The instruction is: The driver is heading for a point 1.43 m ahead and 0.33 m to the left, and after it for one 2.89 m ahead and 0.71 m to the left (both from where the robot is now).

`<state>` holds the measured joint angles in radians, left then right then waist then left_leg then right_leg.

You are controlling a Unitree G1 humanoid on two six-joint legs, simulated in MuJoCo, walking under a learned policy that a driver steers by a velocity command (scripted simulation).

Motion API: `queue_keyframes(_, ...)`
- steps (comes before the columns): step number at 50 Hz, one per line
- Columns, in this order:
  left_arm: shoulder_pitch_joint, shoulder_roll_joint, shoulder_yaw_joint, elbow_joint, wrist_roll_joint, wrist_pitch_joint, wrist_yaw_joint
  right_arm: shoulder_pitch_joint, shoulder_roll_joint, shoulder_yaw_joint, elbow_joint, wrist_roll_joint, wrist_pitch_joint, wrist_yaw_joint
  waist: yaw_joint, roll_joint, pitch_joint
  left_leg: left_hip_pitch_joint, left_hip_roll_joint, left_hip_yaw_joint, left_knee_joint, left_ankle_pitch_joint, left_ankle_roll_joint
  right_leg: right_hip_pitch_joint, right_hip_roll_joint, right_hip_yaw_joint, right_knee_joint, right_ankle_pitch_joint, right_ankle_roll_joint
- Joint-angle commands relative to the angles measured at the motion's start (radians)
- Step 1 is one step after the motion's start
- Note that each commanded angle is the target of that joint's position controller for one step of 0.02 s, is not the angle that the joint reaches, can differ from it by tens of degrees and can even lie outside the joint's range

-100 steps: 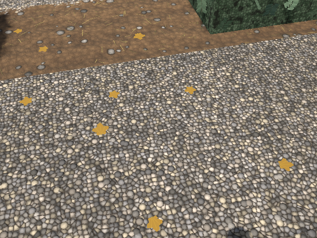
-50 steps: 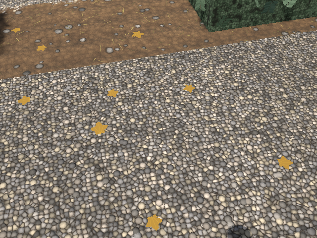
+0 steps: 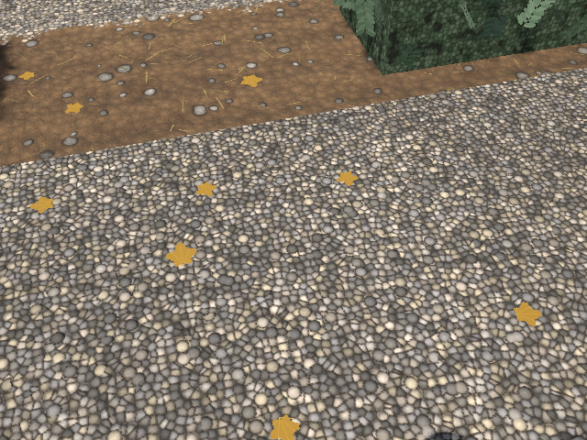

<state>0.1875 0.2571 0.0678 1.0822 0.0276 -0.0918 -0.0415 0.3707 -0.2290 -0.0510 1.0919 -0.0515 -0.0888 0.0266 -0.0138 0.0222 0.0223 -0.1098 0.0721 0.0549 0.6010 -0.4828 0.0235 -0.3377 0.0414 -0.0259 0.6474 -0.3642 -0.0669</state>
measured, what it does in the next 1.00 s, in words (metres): goes down: left foot, then right foot 0.18 m lower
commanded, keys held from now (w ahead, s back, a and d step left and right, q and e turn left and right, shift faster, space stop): w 0.40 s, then w+q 0.60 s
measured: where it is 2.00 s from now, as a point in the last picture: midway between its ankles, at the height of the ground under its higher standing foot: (211, 335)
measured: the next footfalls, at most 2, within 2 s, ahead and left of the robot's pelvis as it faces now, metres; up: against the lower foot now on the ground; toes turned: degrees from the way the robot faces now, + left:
left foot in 0.50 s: +0.25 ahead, +0.10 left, +0.00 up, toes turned +3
right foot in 0.92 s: +0.58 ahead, -0.10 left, -0.18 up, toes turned +12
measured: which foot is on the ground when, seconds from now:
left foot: down 0.00-0.12, up 0.14-0.48, down 0.50-0.94, up 0.96-1.00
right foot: down 0.00-0.52, up 0.54-0.90, down 0.92-1.00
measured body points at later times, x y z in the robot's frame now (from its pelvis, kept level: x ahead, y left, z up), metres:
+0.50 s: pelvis +0.18 +0.00 +0.00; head +0.19 +0.01 +0.45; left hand +0.06 +0.18 -0.15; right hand +0.33 -0.22 -0.12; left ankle +0.22 +0.10 -0.70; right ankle +0.05 -0.11 -0.72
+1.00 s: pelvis +0.46 -0.01 -0.17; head +0.47 -0.01 +0.28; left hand +0.56 +0.23 -0.29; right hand +0.42 -0.25 -0.32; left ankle +0.28 +0.10 -0.64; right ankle +0.54 -0.10 -0.91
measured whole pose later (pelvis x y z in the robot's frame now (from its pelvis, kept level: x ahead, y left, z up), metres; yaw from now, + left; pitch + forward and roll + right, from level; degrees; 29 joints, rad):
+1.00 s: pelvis +0.46 -0.01 -0.17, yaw +15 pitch +2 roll +1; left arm 0.16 0.17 0.01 0.84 -0.03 -0.10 -0.04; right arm 0.54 -0.17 -0.01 0.98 0.07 -0.06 -0.02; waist -0.09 0.00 -0.03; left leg -0.54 -0.10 -0.13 1.89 -0.79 0.05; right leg -0.37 -0.03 -0.03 0.49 -0.20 -0.01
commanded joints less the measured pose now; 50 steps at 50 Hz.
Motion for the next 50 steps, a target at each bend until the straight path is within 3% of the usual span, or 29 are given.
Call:
queue_keyframes(1,-0.167,0.001,0.003,-0.116,0.015,-0.021,0.029,0.121,-0.112,-0.019,0.001,0.004,-0.011,-0.032,-0.053,0.136,0.188,0.063,0.31,-0.371,-0.395,-0.149,0.26,-0.226,-0.029,-0.011,-0.024,-0.013,-0.038)
queue_keyframes(3,-0.127,0.01,0.009,-0.121,0.01,-0.028,0.028,0.052,-0.129,-0.019,-0.022,0.014,0.003,-0.033,-0.009,0.107,0.175,-0.02,0.255,-0.27,-0.371,-0.067,0.217,-0.015,-0.007,-0.062,-0.092,0.023,-0.05)
queue_keyframes(5,0.064,0.053,0.03,-0.071,0.011,-0.046,0.013,-0.005,-0.147,-0.021,-0.042,-0.018,0.01,-0.023,0.08,0.063,0.117,-0.185,0.128,-0.116,-0.16,0.137,0.17,0.28,0.01,-0.058,-0.096,0.099,-0.071)
queue_keyframes(7,0.512,0.125,0.039,0.031,0.036,-0.055,0.014,-0.035,-0.039,0.006,-0.073,-0.043,-0.012,0.005,0.232,-0.239,-0.04,-0.587,-0.084,-0.023,0.467,-0.044,0.04,0.721,-0.288,0.547,-0.324,0.189,-0.294)
queue_keyframes(8,0.597,0.128,0.027,0.05,0.053,-0.059,0.007,-0.12,-0.035,0.004,-0.111,-0.014,-0.044,0.009,0.266,-0.186,0.059,-0.813,-0.079,-0.171,0.653,-0.125,0.063,0.744,-0.401,0.674,-0.421,0.167,-0.328)
queue_keyframes(10,0.396,0.044,-0.005,0.007,0.048,-0.047,0.01,-0.166,-0.083,-0.013,-0.118,-0.008,-0.069,-0.013,0.158,-0.03,0.121,-0.753,0.01,-0.175,0.676,0.04,0.1,0.537,-0.386,0.506,-0.442,0.135,-0.278)
queue_keyframes(13,0.252,-0.07,-0.053,-0.034,0.044,-0.027,0.03,-0.105,0.032,0.006,-0.108,-0.04,-0.027,-0.023,0.029,-0.022,0.151,-0.533,0.077,-0.154,0.489,0.21,0.096,0.272,-0.292,0.279,-0.536,0.23,-0.203)
queue_keyframes(16,0.254,-0.048,-0.061,-0.038,0.029,-0.04,0.019,-0.215,0.021,0.005,-0.156,-0.021,-0.002,0.002,0.019,-0.059,0.133,-0.392,0.035,-0.06,0.209,0.357,0.043,0.133,-0.199,0.115,-0.56,0.325,-0.164)
queue_keyframes(18,0.31,0.004,-0.053,-0.03,0.063,-0.038,-0.011,-0.201,0.047,0.013,-0.166,-0.043,-0.001,0.028,0.016,-0.095,0.092,-0.192,-0.026,0.016,0.322,0.478,0.013,-0.05,-0.157,0.053,-0.51,0.398,-0.164)
queue_keyframes(19,0.301,0.005,-0.053,-0.025,0.095,-0.037,-0.018,-0.098,0.034,0.013,-0.142,-0.051,-0.002,0.035,-0.031,-0.101,0.105,-0.155,-0.007,-0.03,0.421,0.561,0.017,-0.099,-0.186,0.051,-0.452,0.437,-0.158)
queue_keyframes(23,0.326,0.006,-0.051,-0.036,0.084,-0.037,0.009,-0.084,-0.071,-0.029,-0.184,-0.033,-0.017,0.012,-0.045,-0.083,0.101,-0.225,-0.026,0.0,0.368,0.305,0.031,0.117,-0.259,0.059,-0.255,0.625,-0.15)
queue_keyframes(26,0.278,0.104,-0.001,-0.058,0.076,-0.03,-0.01,0.34,-0.095,-0.07,-0.067,-0.029,-0.048,-0.006,-0.211,0.032,-0.013,0.233,-0.158,0.077,0.171,0.23,0.098,-0.103,-0.123,-0.041,0.443,0.632,-0.122)
queue_keyframes(27,0.383,-0.054,-0.037,-0.057,0.095,-0.034,-0.037,0.349,-0.109,-0.057,-0.079,-0.029,-0.049,-0.018,-0.141,0.258,-0.161,0.418,0.046,-0.341,0.047,0.512,0.351,-0.34,0.023,-0.04,0.907,-0.111,-0.039)
queue_keyframes(28,0.309,-0.137,-0.056,-0.128,0.057,-0.053,-0.047,0.374,-0.126,-0.037,-0.079,-0.049,-0.057,0.004,-0.133,0.128,-0.148,0.41,0.186,-0.659,-0.067,0.816,0.479,-0.525,0.074,0.141,1.056,-0.29,-0.032)
queue_keyframes(29,0.074,-0.088,-0.043,-0.267,0.025,-0.053,-0.044,0.281,-0.094,-0.03,-0.096,-0.043,-0.094,0.013,-0.16,0.094,0.097,0.19,0.291,-0.864,-0.155,0.345,0.479,-0.782,0.025,0.227,1.024,-0.187,-0.026)
queue_keyframes(30,0.005,0.008,-0.022,-0.276,0.031,-0.037,-0.014,0.158,-0.054,-0.015,-0.105,-0.008,-0.093,0.021,-0.108,-0.046,0.134,0.042,0.28,-0.84,-0.126,0.167,0.455,-0.769,-0.039,0.244,1.0,-0.074,-0.005)
queue_keyframes(32,0.112,-0.025,-0.05,-0.262,0.08,-0.006,0.009,-0.032,0.047,0.035,-0.148,-0.037,-0.067,0.021,0.016,-0.098,0.123,-0.303,0.182,-0.647,-0.102,0.102,0.4,-0.617,-0.097,0.234,0.792,0.111,0.016)
queue_keyframes(36,0.207,-0.09,-0.088,-0.28,0.1,0.003,0.007,-0.027,0.001,0.057,-0.171,-0.036,-0.082,-0.013,0.108,-0.024,0.051,-0.864,-0.068,-0.309,0.025,0.008,0.277,-0.049,-0.092,-0.024,0.603,0.456,0.083)
queue_keyframes(37,0.114,-0.07,-0.096,-0.301,0.103,0.0,0.0,0.088,0.046,0.068,-0.145,-0.028,-0.1,-0.049,0.008,-0.045,0.056,-0.655,-0.117,-0.28,0.143,-0.061,0.222,-0.23,-0.139,0.091,0.376,0.799,0.115)
queue_keyframes(38,-0.004,-0.043,-0.094,-0.34,0.106,0.006,-0.004,0.212,0.033,0.071,-0.112,-0.011,-0.104,-0.066,-0.064,0.007,0.063,-0.467,-0.09,-0.347,0.221,-0.09,0.223,-0.394,-0.134,0.075,0.275,0.783,0.118)
queue_keyframes(39,-0.118,-0.029,-0.102,-0.367,0.079,0.014,-0.008,0.256,0.032,0.064,-0.1,0.007,-0.106,-0.07,-0.128,-0.037,0.086,-0.404,-0.106,-0.326,0.271,-0.132,0.194,-0.389,-0.148,0.069,-0.038,0.875,0.107)
queue_keyframes(40,-0.154,-0.036,-0.106,-0.387,0.064,0.028,-0.014,0.279,-0.041,0.057,-0.101,0.015,-0.09,-0.048,-0.127,-0.01,0.062,-0.546,-0.115,-0.314,0.226,-0.181,0.199,-0.156,-0.095,-0.029,-0.137,0.792,0.102)
queue_keyframes(41,-0.161,-0.05,-0.111,-0.403,0.056,0.04,-0.023,0.322,-0.084,0.055,-0.086,-0.01,-0.079,-0.012,-0.114,0.031,0.063,-0.645,-0.086,-0.403,0.178,-0.262,0.234,0.018,-0.087,-0.043,-0.069,0.75,0.107)
queue_keyframes(43,-0.139,-0.016,-0.109,-0.405,0.083,0.05,-0.029,0.293,-0.092,0.057,-0.118,0.001,-0.067,0.028,-0.08,0.024,0.137,-0.589,-0.058,-0.551,0.212,-0.324,0.273,0.067,-0.115,0.02,-0.173,0.707,0.092)
queue_keyframes(44,-0.184,0.082,-0.037,-0.418,-0.141,0.006,0.011,0.144,-0.066,0.01,-0.143,0.121,-0.015,-0.045,-0.061,0.013,0.092,-0.326,-0.073,-0.495,0.337,-0.016,0.193,-0.011,-0.089,0.117,-0.416,0.654,0.076)
queue_keyframes(45,-0.009,0.092,-0.034,-0.34,-0.138,-0.009,0.022,0.162,-0.065,0.018,-0.136,0.114,0.021,-0.069,-0.022,0.028,0.032,-0.253,-0.112,-0.438,0.602,0.026,0.145,0.116,-0.163,0.125,-0.519,0.846,0.048)
queue_keyframes(47,0.437,0.075,-0.016,-0.176,-0.05,-0.012,0.015,0.275,0.07,0.033,-0.092,0.087,0.026,-0.048,0.089,-0.122,-0.243,-0.702,-0.212,-0.287,1.2,-0.428,0.075,0.803,-0.304,0.129,-0.054,1.219,-0.001)
queue_keyframes(48,0.475,0.128,0.001,-0.153,-0.051,-0.004,0.008,0.319,0.067,0.044,-0.142,0.126,0.02,-0.05,0.098,-0.221,-0.313,-1.0,-0.172,-0.263,1.474,-0.438,0.045,0.995,-0.435,0.228,0.083,1.057,-0.074)
queue_keyframes(50,0.466,0.214,0.038,-0.109,-0.066,0.019,0.019,0.118,0.035,0.047,-0.29,0.165,0.0,-0.062,0.111,-0.295,-0.305,-1.253,-0.065,-0.14,1.616,-0.15,0.011,0.856,-0.575,0.574,-0.229,0.009,-0.245)
Keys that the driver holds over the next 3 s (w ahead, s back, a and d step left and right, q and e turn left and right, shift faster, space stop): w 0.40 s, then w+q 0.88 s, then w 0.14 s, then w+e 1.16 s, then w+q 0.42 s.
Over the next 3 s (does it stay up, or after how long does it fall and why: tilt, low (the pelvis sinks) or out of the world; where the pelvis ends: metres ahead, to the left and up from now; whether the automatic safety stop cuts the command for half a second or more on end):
stays up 1.45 0.33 -0.17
